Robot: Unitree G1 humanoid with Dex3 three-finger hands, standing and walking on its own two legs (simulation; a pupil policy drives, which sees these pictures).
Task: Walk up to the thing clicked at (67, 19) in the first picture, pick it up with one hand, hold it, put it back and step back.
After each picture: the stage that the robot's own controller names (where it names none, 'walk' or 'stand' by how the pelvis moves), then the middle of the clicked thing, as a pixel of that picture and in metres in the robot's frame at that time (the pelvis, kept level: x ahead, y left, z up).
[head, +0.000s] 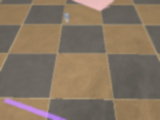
stand; (66, 17) +1.97 +0.22 -0.72
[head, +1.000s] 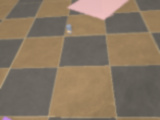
walk; (69, 29) +1.84 +0.30 -0.71
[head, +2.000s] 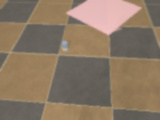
walk; (65, 46) +1.31 +0.28 -0.72
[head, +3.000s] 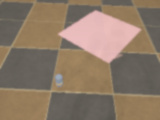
walk; (59, 80) +0.88 +0.21 -0.69
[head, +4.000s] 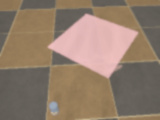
walk; (54, 108) +0.58 +0.23 -0.70
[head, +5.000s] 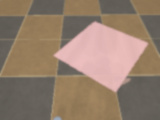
stand; out of the picture +0.47 +0.20 -0.72
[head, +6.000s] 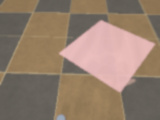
stand; out of the picture +0.47 +0.18 -0.72
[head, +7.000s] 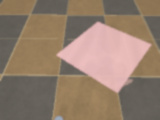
stand; out of the picture +0.48 +0.19 -0.72
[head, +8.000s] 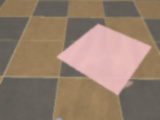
stand; out of the picture +0.47 +0.19 -0.73
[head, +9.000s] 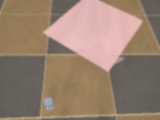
go down; (49, 104) +0.49 +0.22 -0.68
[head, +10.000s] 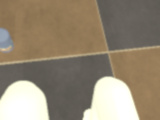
go down; (3, 41) +0.52 +0.30 -0.28
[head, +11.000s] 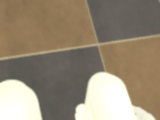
close in; out of the picture +0.51 +0.32 -0.27
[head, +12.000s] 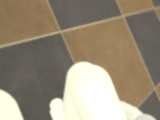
close; out of the picture +0.48 +0.36 -0.22
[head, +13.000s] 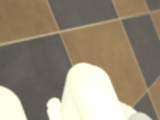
close; out of the picture +0.48 +0.34 -0.22
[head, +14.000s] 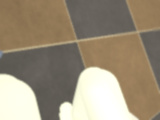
lift; out of the picture +0.43 +0.25 -0.26
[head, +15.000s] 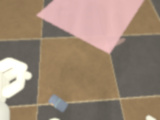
close; (58, 103) +0.43 +0.14 -0.57
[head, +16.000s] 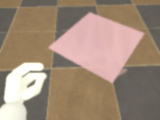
close; out of the picture +0.39 +0.14 -0.70
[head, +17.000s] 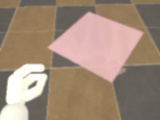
hold; out of the picture +0.39 +0.14 -0.70
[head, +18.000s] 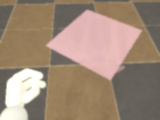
crouch; out of the picture +0.39 +0.15 -0.70
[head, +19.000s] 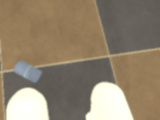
crouch; (28, 71) +0.44 +0.20 -0.36
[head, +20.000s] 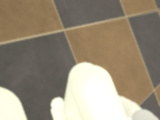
lower; out of the picture +0.40 +0.26 -0.25
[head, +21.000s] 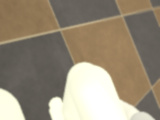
lower; out of the picture +0.39 +0.27 -0.25
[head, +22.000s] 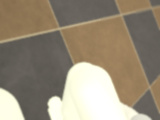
lower; out of the picture +0.38 +0.27 -0.25
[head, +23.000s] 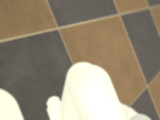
lower; out of the picture +0.38 +0.28 -0.25
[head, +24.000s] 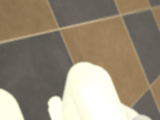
open; out of the picture +0.37 +0.28 -0.25
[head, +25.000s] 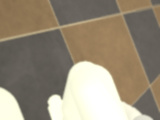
rise; out of the picture +0.37 +0.28 -0.25
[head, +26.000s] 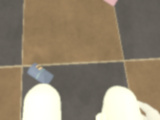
walk; (40, 74) +0.41 +0.22 -0.38
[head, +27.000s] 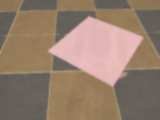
stand; out of the picture +0.34 +0.16 -0.68
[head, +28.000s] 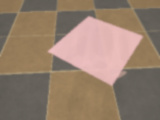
stand; out of the picture +0.34 +0.19 -0.69
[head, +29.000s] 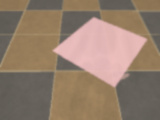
stand; out of the picture +0.34 +0.18 -0.72
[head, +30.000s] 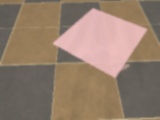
walk; out of the picture +0.36 +0.17 -0.73
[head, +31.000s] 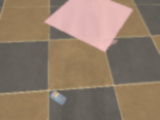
walk; (58, 97) +0.56 +0.16 -0.73
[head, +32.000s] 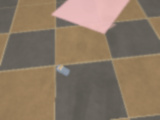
walk; (62, 70) +0.89 +0.26 -0.72
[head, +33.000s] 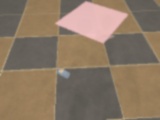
stand; (63, 73) +1.00 +0.20 -0.74
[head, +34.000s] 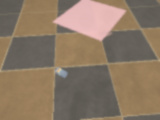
stand; (61, 72) +0.99 +0.22 -0.75
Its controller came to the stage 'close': yes
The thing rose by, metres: 0.01
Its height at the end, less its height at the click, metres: -0.02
